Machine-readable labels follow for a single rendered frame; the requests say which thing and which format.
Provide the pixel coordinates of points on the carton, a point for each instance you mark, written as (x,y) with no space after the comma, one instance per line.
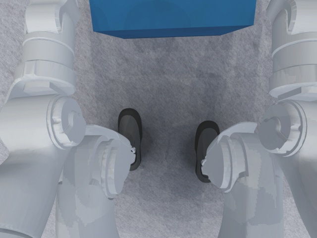
(132,19)

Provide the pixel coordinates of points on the left robot forearm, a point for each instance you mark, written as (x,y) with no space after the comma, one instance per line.
(48,50)

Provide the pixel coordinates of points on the right robot forearm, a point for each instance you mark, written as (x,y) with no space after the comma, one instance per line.
(294,49)

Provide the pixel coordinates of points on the robot left upper arm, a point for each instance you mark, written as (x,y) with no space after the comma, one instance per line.
(39,132)

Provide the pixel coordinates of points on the right robot foot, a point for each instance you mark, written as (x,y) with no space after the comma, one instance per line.
(206,132)

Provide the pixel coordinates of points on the robot right upper arm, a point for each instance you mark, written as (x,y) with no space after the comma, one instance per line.
(289,131)

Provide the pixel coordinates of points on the robot right shin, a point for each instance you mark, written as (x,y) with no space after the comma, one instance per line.
(246,127)

